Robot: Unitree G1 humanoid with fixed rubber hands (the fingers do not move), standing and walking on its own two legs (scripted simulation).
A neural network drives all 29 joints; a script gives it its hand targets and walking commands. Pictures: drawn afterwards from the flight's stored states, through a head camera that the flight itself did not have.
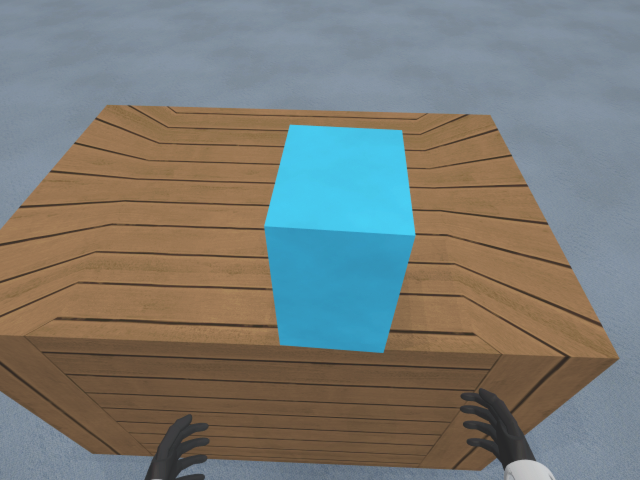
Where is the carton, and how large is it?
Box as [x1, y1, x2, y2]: [264, 125, 415, 352]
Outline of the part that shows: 290,125 264,225 280,344 383,352 415,235 401,130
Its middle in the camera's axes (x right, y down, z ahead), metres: +0.03 +0.00 +0.59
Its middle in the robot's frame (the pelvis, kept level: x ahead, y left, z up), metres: +0.46 +0.02 +0.04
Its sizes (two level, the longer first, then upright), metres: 0.215 0.164 0.264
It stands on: a pedestal, 0.69 m high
